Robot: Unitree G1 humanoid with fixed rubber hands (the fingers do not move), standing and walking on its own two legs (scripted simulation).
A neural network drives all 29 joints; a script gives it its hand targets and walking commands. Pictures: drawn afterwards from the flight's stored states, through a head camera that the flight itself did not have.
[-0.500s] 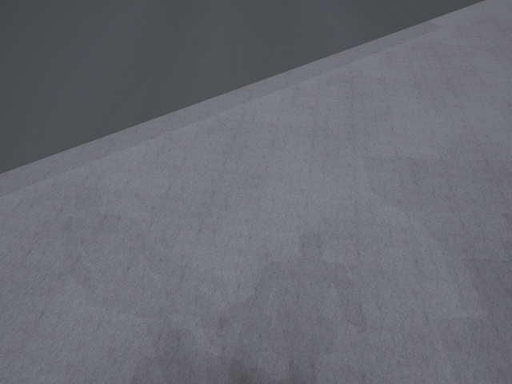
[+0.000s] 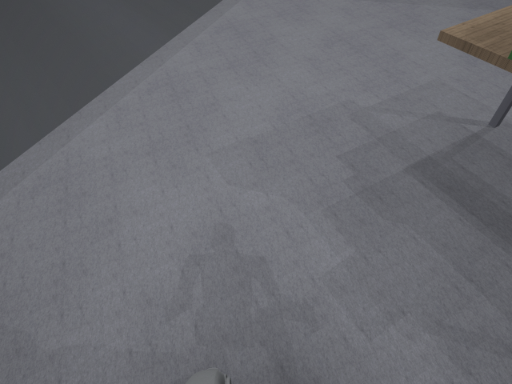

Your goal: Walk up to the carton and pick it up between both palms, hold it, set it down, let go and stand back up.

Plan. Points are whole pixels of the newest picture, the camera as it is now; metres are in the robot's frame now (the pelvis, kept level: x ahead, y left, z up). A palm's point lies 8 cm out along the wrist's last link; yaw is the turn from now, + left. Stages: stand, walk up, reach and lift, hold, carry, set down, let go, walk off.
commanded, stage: walk up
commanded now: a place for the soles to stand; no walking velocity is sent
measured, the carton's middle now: out of the picture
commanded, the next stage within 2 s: none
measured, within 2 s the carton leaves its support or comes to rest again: neither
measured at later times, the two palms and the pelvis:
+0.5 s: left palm (240, 231) +0.45 +0.06 -0.10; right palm out of the picture +0.08 -0.34 -0.13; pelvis +0.20 -0.11 -0.01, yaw -30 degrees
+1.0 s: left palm (306, 192) +0.60 -0.10 -0.14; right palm out of the picture +0.31 -0.46 -0.11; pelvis +0.40 -0.25 -0.01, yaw -46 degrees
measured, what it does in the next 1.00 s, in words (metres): walks ahead, turning right: left foot, then right foot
